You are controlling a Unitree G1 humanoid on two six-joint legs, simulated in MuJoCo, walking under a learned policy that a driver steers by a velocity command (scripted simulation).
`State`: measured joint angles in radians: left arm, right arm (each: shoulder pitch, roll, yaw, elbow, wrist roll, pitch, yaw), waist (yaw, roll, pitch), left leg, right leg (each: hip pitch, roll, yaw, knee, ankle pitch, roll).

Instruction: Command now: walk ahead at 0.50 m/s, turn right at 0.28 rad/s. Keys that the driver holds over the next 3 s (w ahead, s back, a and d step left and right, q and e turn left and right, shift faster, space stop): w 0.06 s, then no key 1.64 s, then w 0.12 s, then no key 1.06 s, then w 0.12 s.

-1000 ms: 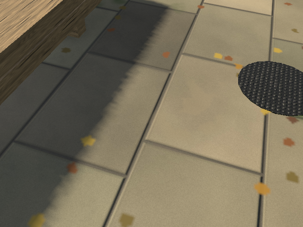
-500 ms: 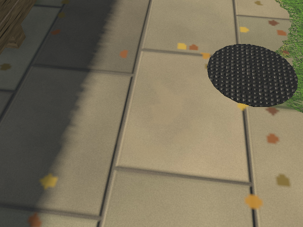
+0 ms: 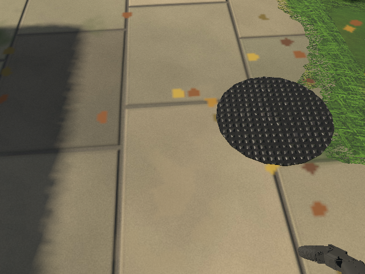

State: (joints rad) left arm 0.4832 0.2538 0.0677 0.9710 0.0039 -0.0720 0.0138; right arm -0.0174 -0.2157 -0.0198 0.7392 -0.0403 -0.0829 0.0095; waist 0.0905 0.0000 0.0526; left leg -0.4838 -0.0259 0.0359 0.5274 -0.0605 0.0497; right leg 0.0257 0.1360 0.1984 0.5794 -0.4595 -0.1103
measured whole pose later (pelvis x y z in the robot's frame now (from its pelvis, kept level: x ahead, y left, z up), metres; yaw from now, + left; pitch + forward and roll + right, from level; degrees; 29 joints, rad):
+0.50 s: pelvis +0.19 +0.00 +0.02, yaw -2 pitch +0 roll +1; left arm 0.14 0.17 0.00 0.90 0.02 -0.06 0.02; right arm 0.35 -0.19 -0.01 0.98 0.00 -0.05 -0.02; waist -0.04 0.02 0.05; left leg -0.13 -0.03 0.05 0.53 -0.42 0.05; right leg -0.34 0.03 -0.04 0.50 -0.15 -0.06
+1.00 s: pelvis +0.22 +0.01 +0.02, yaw -1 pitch -2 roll +0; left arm 0.26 0.17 0.01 1.11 0.00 -0.01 0.04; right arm 0.32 -0.15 0.01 1.11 -0.01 -0.01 -0.04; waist 0.00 0.01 0.04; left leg -0.07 0.00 0.02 0.39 -0.29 0.02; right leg -0.20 0.04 -0.04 0.39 -0.16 -0.05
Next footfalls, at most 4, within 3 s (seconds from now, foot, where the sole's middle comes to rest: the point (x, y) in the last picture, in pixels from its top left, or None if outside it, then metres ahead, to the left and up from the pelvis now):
0.44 right None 0.29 -0.09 -0.76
2.16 left None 0.30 0.11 -0.76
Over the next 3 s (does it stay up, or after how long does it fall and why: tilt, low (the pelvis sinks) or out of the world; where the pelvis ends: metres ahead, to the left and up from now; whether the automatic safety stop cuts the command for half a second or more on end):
stays up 0.31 0.01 0.02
